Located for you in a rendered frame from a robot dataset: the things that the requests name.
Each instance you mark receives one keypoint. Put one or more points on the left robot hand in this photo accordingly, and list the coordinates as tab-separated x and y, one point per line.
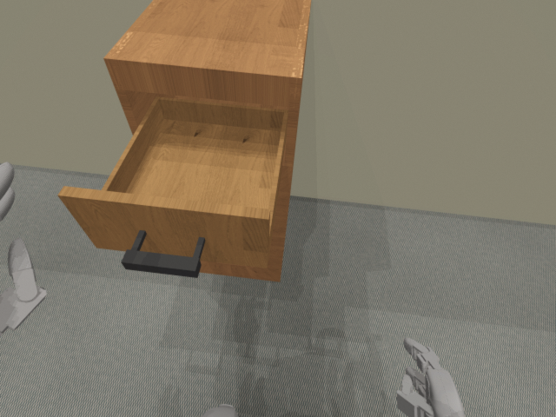
16	304

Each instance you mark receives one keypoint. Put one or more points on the cabinet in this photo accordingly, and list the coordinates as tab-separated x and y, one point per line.
241	52

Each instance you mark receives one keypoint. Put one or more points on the drawer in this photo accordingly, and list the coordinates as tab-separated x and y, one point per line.
192	169

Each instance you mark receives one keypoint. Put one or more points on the handle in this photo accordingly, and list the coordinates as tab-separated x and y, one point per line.
135	259

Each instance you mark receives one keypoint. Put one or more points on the right robot hand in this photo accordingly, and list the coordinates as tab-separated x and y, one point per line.
437	394

